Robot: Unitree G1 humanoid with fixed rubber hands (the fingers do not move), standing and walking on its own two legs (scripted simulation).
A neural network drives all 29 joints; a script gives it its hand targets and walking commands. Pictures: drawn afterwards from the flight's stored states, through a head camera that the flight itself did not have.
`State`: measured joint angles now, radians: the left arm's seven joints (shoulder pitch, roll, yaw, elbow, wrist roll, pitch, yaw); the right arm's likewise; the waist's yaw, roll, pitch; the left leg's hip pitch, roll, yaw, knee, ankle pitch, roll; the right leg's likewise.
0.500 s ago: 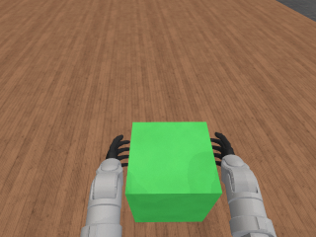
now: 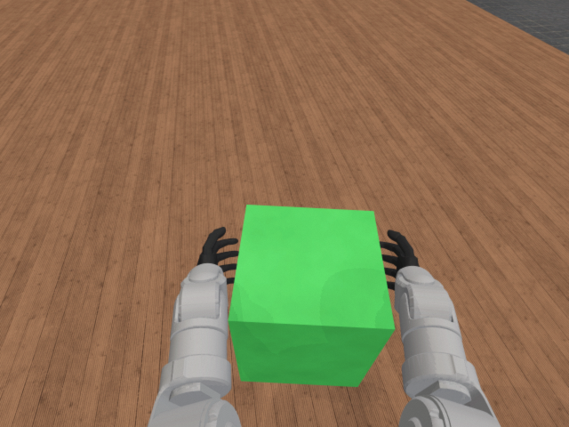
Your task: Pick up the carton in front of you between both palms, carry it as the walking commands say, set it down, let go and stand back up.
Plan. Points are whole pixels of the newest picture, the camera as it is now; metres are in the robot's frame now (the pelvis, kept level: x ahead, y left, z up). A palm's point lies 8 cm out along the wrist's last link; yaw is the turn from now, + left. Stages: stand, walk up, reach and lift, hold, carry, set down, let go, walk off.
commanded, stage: set down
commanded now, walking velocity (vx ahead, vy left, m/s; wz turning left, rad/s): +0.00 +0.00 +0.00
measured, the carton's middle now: (304, 299) +0.32 +0.00 -0.05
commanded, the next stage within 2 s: none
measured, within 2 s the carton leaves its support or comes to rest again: neither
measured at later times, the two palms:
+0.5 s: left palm (231, 304) +0.37 +0.15 -0.18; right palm (376, 312) +0.36 -0.15 -0.17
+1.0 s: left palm (236, 312) +0.43 +0.16 -0.32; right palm (357, 325) +0.39 -0.14 -0.31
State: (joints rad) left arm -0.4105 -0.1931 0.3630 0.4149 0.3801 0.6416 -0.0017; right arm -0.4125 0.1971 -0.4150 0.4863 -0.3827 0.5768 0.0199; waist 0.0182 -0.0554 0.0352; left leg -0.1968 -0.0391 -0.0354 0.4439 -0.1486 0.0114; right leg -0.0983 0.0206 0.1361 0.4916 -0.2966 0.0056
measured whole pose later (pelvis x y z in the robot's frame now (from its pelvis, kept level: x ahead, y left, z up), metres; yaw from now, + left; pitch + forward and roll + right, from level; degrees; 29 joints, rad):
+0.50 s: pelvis -0.03 -0.01 -0.09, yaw +0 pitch +34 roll -2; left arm -0.63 -0.05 0.32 0.55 0.24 0.16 0.00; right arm -0.55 0.19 -0.41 0.47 -0.16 0.14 -0.10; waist -0.01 -0.04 -0.10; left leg -1.33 -0.04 -0.11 1.01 -0.26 -0.03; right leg -1.22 0.10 0.09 1.06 -0.43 0.03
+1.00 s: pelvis -0.05 +0.01 -0.22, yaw -4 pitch +45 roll -6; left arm -1.00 0.07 0.33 0.75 0.25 0.25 0.00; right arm -0.87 0.13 -0.54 0.59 -0.16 0.22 -0.13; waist -0.02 -0.03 -0.16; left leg -1.92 -0.09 -0.13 1.53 -0.39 -0.02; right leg -1.78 0.14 0.06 1.57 -0.58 0.07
